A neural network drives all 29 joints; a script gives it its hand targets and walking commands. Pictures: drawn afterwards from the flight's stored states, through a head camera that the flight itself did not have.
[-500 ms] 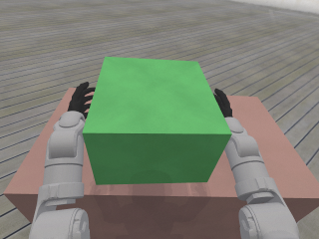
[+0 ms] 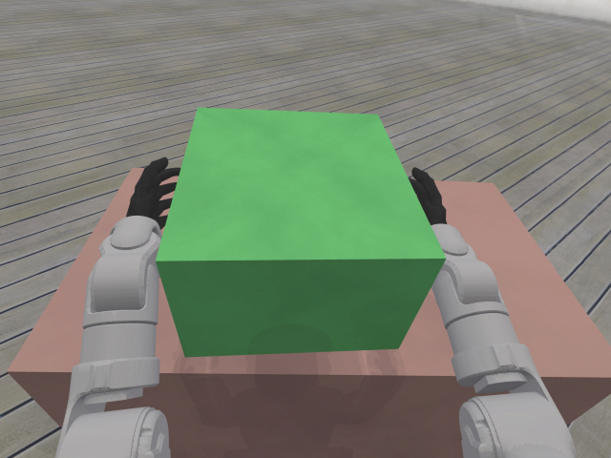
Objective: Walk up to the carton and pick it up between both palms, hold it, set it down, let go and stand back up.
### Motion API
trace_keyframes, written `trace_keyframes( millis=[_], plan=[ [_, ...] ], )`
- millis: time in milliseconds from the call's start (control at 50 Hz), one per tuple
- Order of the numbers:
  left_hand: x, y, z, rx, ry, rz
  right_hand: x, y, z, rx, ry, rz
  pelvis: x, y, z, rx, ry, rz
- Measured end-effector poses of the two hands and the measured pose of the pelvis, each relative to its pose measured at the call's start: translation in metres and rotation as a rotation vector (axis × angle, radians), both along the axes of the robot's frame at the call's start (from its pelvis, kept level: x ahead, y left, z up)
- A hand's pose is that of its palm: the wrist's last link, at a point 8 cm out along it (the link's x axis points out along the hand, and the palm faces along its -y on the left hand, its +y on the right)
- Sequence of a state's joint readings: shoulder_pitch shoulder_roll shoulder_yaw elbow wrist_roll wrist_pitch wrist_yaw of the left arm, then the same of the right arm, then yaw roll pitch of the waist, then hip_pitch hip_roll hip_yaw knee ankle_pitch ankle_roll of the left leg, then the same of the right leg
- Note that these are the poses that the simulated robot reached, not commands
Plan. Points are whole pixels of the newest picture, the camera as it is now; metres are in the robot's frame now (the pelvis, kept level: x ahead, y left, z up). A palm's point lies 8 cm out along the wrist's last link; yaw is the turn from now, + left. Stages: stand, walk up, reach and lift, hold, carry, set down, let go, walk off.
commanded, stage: hold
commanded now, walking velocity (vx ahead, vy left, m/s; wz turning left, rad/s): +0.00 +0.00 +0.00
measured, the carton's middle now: (292, 221) +0.38 +0.01 +0.15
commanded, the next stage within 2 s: none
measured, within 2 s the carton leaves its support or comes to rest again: neither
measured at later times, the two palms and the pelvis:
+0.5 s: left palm (148, 223) +0.35 +0.18 +0.18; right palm (432, 229) +0.35 -0.18 +0.17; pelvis +0.00 +0.00 +0.00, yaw +0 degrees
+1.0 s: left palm (148, 222) +0.35 +0.19 +0.18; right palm (431, 229) +0.35 -0.18 +0.17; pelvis +0.00 +0.00 +0.00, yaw -1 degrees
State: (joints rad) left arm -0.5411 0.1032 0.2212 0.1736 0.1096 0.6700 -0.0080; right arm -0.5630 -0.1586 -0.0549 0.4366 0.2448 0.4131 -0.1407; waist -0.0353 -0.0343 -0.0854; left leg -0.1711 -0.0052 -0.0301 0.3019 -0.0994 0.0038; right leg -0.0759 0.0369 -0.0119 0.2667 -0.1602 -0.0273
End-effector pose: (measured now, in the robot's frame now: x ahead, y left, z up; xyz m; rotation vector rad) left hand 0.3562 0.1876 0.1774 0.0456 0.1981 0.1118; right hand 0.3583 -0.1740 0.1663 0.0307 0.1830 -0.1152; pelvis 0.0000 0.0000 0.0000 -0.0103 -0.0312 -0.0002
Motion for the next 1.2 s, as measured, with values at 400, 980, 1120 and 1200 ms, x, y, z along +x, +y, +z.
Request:
trace_keyframes(
  millis=[400,980,1120,1200],
  plan=[
    [-0.003,-0.001,0.001,-0.005,-0.013,-0.002,-0.004,-0.001,0.002,-0.007,-0.013,-0.002,0.002,0.000,0.000,-0.001,-0.003,0.002],
    [-0.002,-0.002,-0.002,-0.006,-0.011,-0.009,-0.006,-0.002,0.001,0.000,-0.012,-0.014,0.001,0.004,0.000,-0.001,0.021,-0.011],
    [-0.003,-0.004,-0.003,-0.005,-0.012,-0.010,-0.007,-0.004,0.001,-0.002,-0.012,-0.015,0.003,0.004,0.000,-0.001,0.016,-0.011],
    [-0.003,-0.005,-0.004,-0.005,-0.012,-0.010,-0.008,-0.005,0.001,-0.002,-0.012,-0.016,0.003,0.003,0.000,-0.001,0.014,-0.012]
  ],
)
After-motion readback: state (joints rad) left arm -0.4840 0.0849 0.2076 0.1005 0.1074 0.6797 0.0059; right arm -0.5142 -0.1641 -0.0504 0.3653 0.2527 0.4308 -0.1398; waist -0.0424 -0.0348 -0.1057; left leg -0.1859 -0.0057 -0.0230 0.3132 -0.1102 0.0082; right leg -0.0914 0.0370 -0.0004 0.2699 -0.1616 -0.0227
